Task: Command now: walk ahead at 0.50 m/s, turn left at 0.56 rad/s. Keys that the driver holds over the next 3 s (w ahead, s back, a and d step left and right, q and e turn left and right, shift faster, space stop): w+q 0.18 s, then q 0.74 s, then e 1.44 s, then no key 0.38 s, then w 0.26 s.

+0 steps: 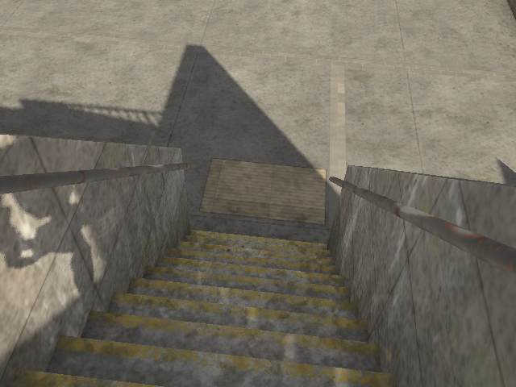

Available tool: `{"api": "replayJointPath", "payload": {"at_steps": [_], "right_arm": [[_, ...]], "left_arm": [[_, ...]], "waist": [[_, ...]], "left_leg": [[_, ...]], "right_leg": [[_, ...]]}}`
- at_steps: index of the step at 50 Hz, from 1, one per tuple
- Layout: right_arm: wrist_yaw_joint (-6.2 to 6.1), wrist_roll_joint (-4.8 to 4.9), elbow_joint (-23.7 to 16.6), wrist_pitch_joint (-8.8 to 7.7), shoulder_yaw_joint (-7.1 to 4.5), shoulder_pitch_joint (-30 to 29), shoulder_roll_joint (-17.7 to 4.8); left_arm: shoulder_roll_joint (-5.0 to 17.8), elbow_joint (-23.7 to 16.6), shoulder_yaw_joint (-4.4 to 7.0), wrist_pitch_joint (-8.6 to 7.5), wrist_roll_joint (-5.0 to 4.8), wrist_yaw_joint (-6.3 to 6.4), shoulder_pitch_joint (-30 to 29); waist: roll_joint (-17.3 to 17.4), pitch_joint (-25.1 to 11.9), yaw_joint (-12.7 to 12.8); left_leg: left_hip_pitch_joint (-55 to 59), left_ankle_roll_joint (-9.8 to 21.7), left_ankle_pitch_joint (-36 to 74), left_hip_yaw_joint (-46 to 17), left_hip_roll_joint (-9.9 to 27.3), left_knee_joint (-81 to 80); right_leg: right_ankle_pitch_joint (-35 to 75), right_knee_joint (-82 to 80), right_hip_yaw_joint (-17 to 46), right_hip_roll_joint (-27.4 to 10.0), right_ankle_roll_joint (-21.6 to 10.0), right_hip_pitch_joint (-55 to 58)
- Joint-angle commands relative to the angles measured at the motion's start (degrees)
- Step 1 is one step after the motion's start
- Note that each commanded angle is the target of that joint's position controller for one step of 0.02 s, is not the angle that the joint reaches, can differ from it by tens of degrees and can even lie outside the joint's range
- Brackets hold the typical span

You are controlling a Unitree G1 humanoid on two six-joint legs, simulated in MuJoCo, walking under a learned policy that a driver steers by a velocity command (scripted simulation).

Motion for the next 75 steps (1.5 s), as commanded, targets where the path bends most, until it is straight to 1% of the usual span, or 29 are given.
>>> {"api": "replayJointPath", "payload": {"at_steps": [1, 3, 4, 7, 13, 16, 17, 18, 19, 21, 23, 25, 27, 32, 37, 39, 42, 44, 45, 46, 47, 51, 58, 60, 61, 64, 67, 69, 75], "right_arm": [[-1.77, -0.08, -1.70, 0.00, 1.75, 8.69, -0.09], [-1.25, -0.84, -3.09, -0.32, 1.31, 5.20, -2.90], [-1.83, 0.27, -1.82, -1.01, 0.89, 6.73, -3.26], [-1.96, 1.74, -0.99, -1.59, 0.78, 10.16, -4.30], [-2.76, -0.97, -1.97, -2.24, 0.75, 7.05, -1.95], [-2.54, -0.69, -4.83, -1.02, 0.17, -2.52, -4.07], [-2.57, -0.79, -6.52, -0.57, -0.13, 1.00, -1.06], [-2.29, 2.07, -8.15, 0.44, 0.41, 11.29, 3.75], [-3.78, 1.11, -8.82, 1.72, 1.60, 13.71, 4.71], [-4.65, -2.17, -12.12, 3.29, 0.06, -0.98, -0.88], [-3.77, -4.08, -13.16, 4.99, 2.05, -5.52, 3.37], [-3.17, -1.17, -11.97, 5.45, 0.24, -6.31, -1.39], [-1.44, 1.42, -13.55, 5.34, 1.58, -8.61, 0.76], [-2.01, -0.21, -11.11, 6.05, 0.20, -8.78, -1.66], [-1.26, -1.29, -15.82, 6.50, 0.84, -16.05, -0.63], [-0.72, 0.63, -16.67, 6.04, 1.16, -18.80, -1.02], [-0.44, 0.68, -16.59, 5.43, 1.35, -14.72, -1.63], [-0.64, 0.13, -14.22, 4.90, 0.23, -0.11, -3.93], [-0.98, 0.84, -12.12, 3.75, -0.36, 10.28, -3.93], [-1.07, 3.34, -13.20, 3.48, -0.96, 4.29, -6.22], [-1.33, 3.27, -14.60, 2.70, -1.35, 4.26, -9.97], [-2.12, 0.91, -19.66, 2.44, 3.93, -11.98, -1.77], [-1.02, 0.65, -14.82, 1.89, 2.64, -5.48, -6.38], [-0.94, -0.71, -17.44, 2.54, 3.92, -6.77, -2.52], [-0.74, -2.10, -18.26, 2.66, 2.87, -8.01, -5.67], [-0.43, 0.20, -17.88, 2.21, 0.40, -11.85, -9.33], [1.06, 0.14, -17.69, 1.92, 1.28, -6.07, -4.72], [1.42, 0.57, -15.35, 1.03, 1.49, 1.30, -4.36], [-1.27, 1.10, -19.62, 1.62, 0.49, -6.83, -7.19]], "left_arm": [[1.50, -6.39, -0.25, 1.81, 0.25, 0.08, -4.14], [-0.89, -1.66, -0.44, 2.20, 0.73, -0.58, 4.27], [3.05, -1.78, 0.85, 1.27, 0.12, -1.12, 4.90], [4.00, -6.32, 0.21, 0.65, 0.28, -2.58, -6.44], [1.71, -7.64, -0.15, -3.77, -1.42, -2.98, -5.72], [8.73, 1.16, 4.03, -1.92, -3.15, -1.29, 24.21], [10.91, 0.40, 4.98, -1.80, -2.97, -1.37, 25.16], [11.48, -1.10, 3.61, -1.98, -1.21, -2.28, 19.71], [10.59, -0.09, 3.25, -1.56, -3.03, -3.50, 21.44], [8.77, -1.49, 1.61, -2.50, -5.17, -3.98, 21.53], [13.47, 0.67, 2.74, -2.81, -5.12, -0.74, 17.60], [7.89, -2.13, -1.10, -1.98, -3.66, -0.23, 9.65], [5.97, -4.29, -3.96, -1.56, -3.44, 0.74, 5.42], [11.28, -5.25, -3.26, -0.10, -4.10, 0.97, 10.87], [12.12, -5.94, -1.11, 1.96, -1.70, 0.86, 12.99], [10.46, -6.53, -0.94, 2.96, -0.37, 0.47, 12.37], [14.74, -7.38, 1.10, 3.89, 0.15, -0.17, 9.05], [16.55, -10.43, 2.12, 3.43, -0.59, -1.15, -0.64], [16.73, -13.07, 2.89, 3.24, -1.88, -1.38, -10.05], [8.67, -16.55, 1.49, 3.04, -2.08, -1.83, -8.11], [2.74, -18.31, -1.31, 2.93, -0.14, -2.13, -1.27], [6.45, -10.68, -0.82, 4.07, -1.96, -2.85, 5.13], [6.50, -7.90, -1.05, 3.38, -1.31, -3.21, 6.53], [6.85, -6.05, -1.42, 1.24, -3.56, -3.08, 10.97], [9.47, -6.45, -0.76, 0.04, -3.87, -2.93, 8.15], [14.05, -9.67, 1.40, 0.28, -2.70, -1.78, 3.80], [11.53, -9.53, 2.16, 1.53, -3.98, -1.94, 4.20], [7.07, -11.79, 1.90, 2.14, -4.70, -1.52, 1.80], [6.80, -12.40, 2.40, 5.27, -1.27, 0.09, 2.80]], "waist": [[1.02, 2.52, 0.80], [3.93, -3.56, 4.25], [4.47, -3.51, 4.85], [4.89, -2.12, -0.29], [8.00, 2.54, -5.37], [11.60, -6.43, 9.01], [-0.37, -1.57, 8.06], [-13.44, -6.28, -2.77], [-17.95, -8.12, -3.61], [-5.27, -0.99, 0.25], [-7.92, 2.22, -2.73], [-2.21, 3.06, -6.96], [-1.37, 3.40, -8.80], [-5.12, 1.79, -4.83], [-10.04, 2.19, 0.76], [-9.16, -0.19, 2.79], [-8.82, -1.78, 0.14], [-7.83, -5.35, -8.14], [-4.76, -7.44, -14.73], [11.14, -0.42, -6.91], [12.28, -9.07, -1.98], [7.84, -7.95, 5.28], [13.86, -4.23, 0.97], [-1.51, -1.07, 1.48], [-4.55, 5.79, 0.34], [1.10, 5.02, 0.71], [-1.08, -4.51, -2.91], [7.13, -9.75, -5.36], [13.06, -7.62, -2.27]], "left_leg": [[-0.97, 13.06, 16.57, -26.95, 16.99, -12.81], [-13.36, 10.06, 29.81, -23.84, 13.29, -9.88], [-10.05, 9.39, 22.67, -21.90, 10.47, -4.75], [-7.40, 8.13, 1.94, -23.17, 7.60, -0.58], [-9.18, 5.82, 5.24, -17.10, 1.08, 17.29], [-13.80, 4.95, 19.47, -18.60, 1.22, 42.89], [-22.75, 2.32, -4.48, -11.57, -5.77, 65.01], [-41.39, 0.14, -34.91, -3.40, -5.94, 78.43], [-49.08, 0.33, -32.24, -0.28, -1.86, 81.95], [-52.12, 0.19, -13.51, -1.27, -0.19, 81.38], [-55.51, -2.46, -6.24, -10.80, 2.89, 81.50], [-46.78, -4.37, 5.64, -8.54, 0.53, 73.72], [-33.41, -6.73, 22.96, -4.95, -1.21, 52.82], [-35.73, -7.29, 22.99, -4.69, 0.35, 47.98], [-37.18, -6.10, 16.79, 1.80, 4.55, 41.38], [-34.16, -5.97, 8.88, -0.30, 6.80, 29.59], [-18.59, -3.33, 0.42, 4.75, 5.12, 18.65], [5.56, 0.99, -2.59, 2.74, 3.07, 10.70], [17.38, 4.99, 8.69, -3.27, 4.22, -0.56], [17.76, 9.24, 48.92, -19.92, 10.41, -4.59], [16.53, 17.15, 65.36, -33.13, 20.28, -3.15], [-18.25, 8.47, 16.53, -15.41, 15.37, -3.37], [-13.00, 6.79, 20.15, -8.35, 15.11, 6.73], [-16.15, -2.77, 10.67, 5.77, 8.38, 17.58], [-16.81, -6.36, 7.82, 8.75, 7.63, 21.99], [-10.14, -5.60, 11.77, 6.04, 8.11, 17.52], [13.79, -2.16, 15.51, 5.00, 11.32, 5.38], [21.91, 2.54, 39.56, 0.74, 21.02, 4.20], [0.72, 7.65, 50.86, -1.51, 30.88, 0.15]], "right_leg": [[26.89, -23.87, -0.21, -0.37, 6.87, -17.22], [42.26, -28.13, -1.91, 1.22, 6.35, 7.23], [51.57, -34.73, 0.38, 1.13, 5.68, 4.58], [61.68, -51.00, -0.24, 2.52, 3.66, 7.79], [66.96, -82.49, -1.05, 5.11, 2.95, 28.54], [67.76, -88.98, 3.03, -4.61, 1.75, 57.26], [76.41, -99.63, 7.51, -11.50, -1.71, 62.26], [118.20, -67.94, 6.36, -18.15, 0.22, 78.07], [125.71, -64.78, 7.49, -18.30, 2.83, 80.23], [104.88, -73.24, 9.61, -15.28, 1.27, 62.46], [82.51, -74.35, 19.68, -22.37, -10.35, 46.08], [69.49, -72.83, 9.47, -13.55, -2.24, 31.52], [56.33, -75.29, 3.54, -10.59, 1.71, 17.69], [65.61, -70.94, 3.73, -12.14, 5.97, 33.76], [79.97, -68.91, 2.12, -12.92, 1.40, 45.64], [75.10, -71.51, 2.75, -14.15, -0.85, 50.46], [86.58, -67.74, -5.13, -14.48, -1.76, 47.53], [84.66, -51.66, -10.27, -14.08, -0.20, 30.95], [67.98, -35.42, -12.66, -9.04, 1.61, 19.95], [3.24, -22.37, -10.21, 5.10, 3.30, 1.85], [-4.03, -24.63, 1.77, 3.17, 4.97, 2.44], [31.18, -27.66, -2.44, 5.37, 6.87, 28.52], [14.95, -50.32, -2.89, 4.75, 3.72, 32.74], [42.12, -75.15, 3.02, 1.29, 3.87, 40.13], [45.13, -79.34, 13.41, -1.64, 0.99, 32.78], [52.97, -76.24, 17.34, -4.19, -2.24, 24.77], [42.89, -68.46, 4.33, 1.93, 3.22, 19.16], [14.52, -54.87, -0.31, 5.31, 4.46, 14.28], [6.92, -29.68, -2.10, 6.16, 2.28, 17.41]]}}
